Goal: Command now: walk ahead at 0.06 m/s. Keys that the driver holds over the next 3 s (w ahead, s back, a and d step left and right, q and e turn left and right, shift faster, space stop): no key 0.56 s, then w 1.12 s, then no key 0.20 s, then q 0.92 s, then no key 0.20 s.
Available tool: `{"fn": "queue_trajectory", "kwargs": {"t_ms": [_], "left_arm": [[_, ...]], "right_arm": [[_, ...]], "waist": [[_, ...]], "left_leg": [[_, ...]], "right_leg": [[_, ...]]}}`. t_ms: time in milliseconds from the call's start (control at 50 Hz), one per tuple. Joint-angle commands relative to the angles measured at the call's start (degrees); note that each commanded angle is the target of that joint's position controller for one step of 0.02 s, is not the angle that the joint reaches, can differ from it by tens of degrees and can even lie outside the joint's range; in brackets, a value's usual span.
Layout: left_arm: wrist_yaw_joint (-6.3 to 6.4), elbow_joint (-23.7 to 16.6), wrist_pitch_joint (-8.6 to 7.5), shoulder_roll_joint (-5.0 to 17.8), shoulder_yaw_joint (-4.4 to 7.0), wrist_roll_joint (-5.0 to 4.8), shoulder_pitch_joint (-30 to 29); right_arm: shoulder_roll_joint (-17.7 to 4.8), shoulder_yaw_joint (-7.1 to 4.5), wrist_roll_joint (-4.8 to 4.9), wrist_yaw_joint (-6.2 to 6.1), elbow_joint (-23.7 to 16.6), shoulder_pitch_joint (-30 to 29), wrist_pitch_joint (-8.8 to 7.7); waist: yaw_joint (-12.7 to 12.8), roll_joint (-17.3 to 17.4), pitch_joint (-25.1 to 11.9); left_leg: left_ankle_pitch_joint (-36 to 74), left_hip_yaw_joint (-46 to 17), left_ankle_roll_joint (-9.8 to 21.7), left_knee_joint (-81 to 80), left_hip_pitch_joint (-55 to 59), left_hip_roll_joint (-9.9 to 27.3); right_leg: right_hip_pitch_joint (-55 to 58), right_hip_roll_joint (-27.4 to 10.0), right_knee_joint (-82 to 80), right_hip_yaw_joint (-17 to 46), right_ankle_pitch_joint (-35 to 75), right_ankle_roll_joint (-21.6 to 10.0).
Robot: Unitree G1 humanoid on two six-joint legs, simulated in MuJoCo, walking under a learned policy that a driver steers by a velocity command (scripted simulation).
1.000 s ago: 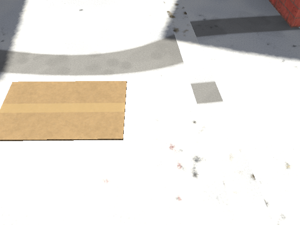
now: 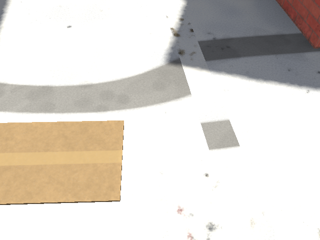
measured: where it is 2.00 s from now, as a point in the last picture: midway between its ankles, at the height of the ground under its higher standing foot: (174, 207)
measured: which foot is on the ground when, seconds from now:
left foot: down 0.00-0.94, up 0.96-1.00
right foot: up 0.00-0.06, down 0.08-0.66, up 0.68-0.92, down 0.94-1.00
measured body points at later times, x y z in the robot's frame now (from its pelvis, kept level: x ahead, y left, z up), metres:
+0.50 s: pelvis +0.04 -0.02 +0.00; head +0.05 -0.02 +0.45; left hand +0.01 +0.18 -0.16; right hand +0.02 -0.23 -0.16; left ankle +0.05 +0.05 -0.74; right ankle +0.03 -0.13 -0.74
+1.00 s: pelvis +0.14 -0.07 -0.01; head +0.14 -0.09 +0.44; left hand +0.17 +0.17 -0.15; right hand +0.06 -0.30 -0.17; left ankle +0.05 +0.04 -0.71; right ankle +0.15 -0.15 -0.74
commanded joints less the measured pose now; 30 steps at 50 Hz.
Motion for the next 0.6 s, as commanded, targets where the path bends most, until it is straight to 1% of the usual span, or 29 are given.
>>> {"fn": "queue_trajectory", "kwargs": {"t_ms": [20, 40, 60, 80, 100, 120, 140, 160, 200, 240, 280, 400, 560, 580, 600], "left_arm": [[0.07, 1.5, 0.67, 0.98, -0.41, -0.03, 6.89], [0.13, 1.99, 0.4, 0.52, -0.66, 0.03, 7.24], [0.28, 2.16, -0.01, 0.78, -0.83, 0.11, 7.12], [0.48, 2.45, -0.65, 1.66, -0.91, 0.26, 8.23], [0.66, 2.48, -1.26, 3.9, -0.7, 0.02, 7.77], [0.52, 3.28, -1.48, 3.78, -0.64, -0.88, 7.13], [0.37, 3.35, -1.87, 2.3, -1.05, -1.1, 6.91], [0.38, 3.44, -2.14, 2.03, -1.16, -1.27, 6.57], [0.74, 3.74, -2.25, 2.4, -1.12, -1.38, 6.94], [0.81, 4.07, -2.2, 2.64, -1.08, -1.36, 7.58], [0.8, 4.44, -2.1, 2.49, -1.13, -1.25, 8.16], [0.9, 5.45, -1.93, 2.07, -1.3, -1.12, 9.27], [1.04, 6.5, -1.63, 1.4, -1.53, -1.06, 10.12], [1.02, 6.78, -1.59, 1.21, -1.56, -0.97, 10.74], [0.97, 6.8, -1.5, 1.67, -1.29, -0.8, 11.02]], "right_arm": [[-6.37, -0.81, 0.43, -0.4, -2.24, 0.66, 0.71], [-6.03, -0.69, 0.66, -0.54, -2.37, 0.2, 1.02], [-5.52, -0.53, 0.64, -0.64, -2.12, 1.11, 1.14], [-4.91, -0.37, 0.55, -0.64, -1.87, 2.31, 1.07], [-3.64, -0.32, 0.99, -0.46, -1.66, 4.86, 1.02], [-2.71, -0.23, 1.18, -0.39, -0.91, 5.64, 1.27], [-3.44, -0.4, 0.9, -0.46, -0.56, 5.42, 1.36], [-3.65, -0.49, 0.76, -0.53, -0.26, 5.56, 1.42], [-3.87, -0.54, 0.65, -0.57, 0.09, 5.28, 1.48], [-3.09, -0.3, 0.69, -0.69, 0.46, 4.9, 1.4], [-2.72, -0.2, 0.78, -0.84, 0.86, 4.57, 1.44], [-2.33, -0.06, 0.86, -1.2, 1.87, 4.32, 1.65], [-2.22, 0.04, 0.89, -1.44, 2.86, 4.65, 1.8], [-2.22, 0.02, 0.85, -1.41, 3.12, 5.2, 1.85], [-3.11, -0.38, 0.84, -1.36, 3.17, 5.44, 2.03]], "waist": [[1.74, 5.56, -0.6], [2.25, 4.12, 0.46], [2.15, 2.46, 1.43], [2.0, 0.94, 1.52], [-0.24, -1.97, 2.44], [-0.66, -5.9, 3.4], [-0.6, -5.48, 2.58], [-0.74, -4.4, 1.85], [-0.63, -2.56, 0.87], [-0.35, -0.59, 0.59], [-0.12, 0.39, 0.74], [0.22, 1.16, 0.98], [0.38, 0.83, 1.56], [0.33, 0.95, 0.56], [0.24, 1.44, 1.04]], "left_leg": [[-10.15, -14.37, 4.1, -11.07, -8.72, 15.44], [-13.14, -14.69, 3.23, -10.48, -9.99, 15.12], [-14.9, -15.03, 1.69, -9.94, -10.71, 14.47], [-14.75, -15.27, -0.01, -9.17, -11.05, 13.73], [-11.52, -13.39, -1.57, -8.23, -10.49, 10.84], [-6.6, -9.94, -2.25, -6.46, -5.0, 8.12], [-3.08, -9.36, -2.35, -4.7, 0.27, 8.1], [-0.98, -9.52, -2.29, -4.1, 2.48, 8.51], [0.53, -9.81, -2.15, -3.93, 3.58, 9.07], [1.08, -9.82, -2.27, -4.16, 3.44, 9.3], [1.24, -9.71, -2.44, -4.31, 3.53, 9.3], [2.51, -9.76, -2.56, -4.3, 4.21, 9.54], [3.02, -10.05, -2.62, -4.44, 4.05, 9.78], [-1.67, -10.01, -2.45, -4.88, 4.41, 9.28], [-8.43, -10.21, -1.95, -4.89, 3.92, 8.59]], "right_leg": [[11.07, 0.82, -5.66, -1.75, 2.65, -0.04], [13.32, 0.83, -10.16, -1.99, 4.49, -0.25], [15.12, 0.01, -15.03, -0.68, 6.21, -0.43], [17.26, -2.99, -18.3, 2.57, 8.89, -0.59], [16.03, -5.69, -18.96, 6.15, 10.61, -1.59], [9.65, -5.26, -20.41, 6.32, 7.95, -2.31], [6.9, -4.92, -21.91, 6.07, 7.35, -1.81], [6.65, -4.36, -22.19, 5.27, 8.47, -1.26], [8.2, -3.82, -22.05, 4.57, 10.4, -0.98], [9.52, -3.89, -21.86, 4.46, 11.71, -1.18], [9.93, -3.94, -21.89, 4.4, 12.12, -1.29], [10.5, -3.86, -22.05, 4.07, 12.96, -1.21], [11.2, -3.75, -22.2, 3.72, 13.09, -1.09], [11.51, -3.11, -22.26, 3.31, 9.43, -1.24], [10.64, -1.81, -21.13, 2.41, 4.11, -1.64]]}}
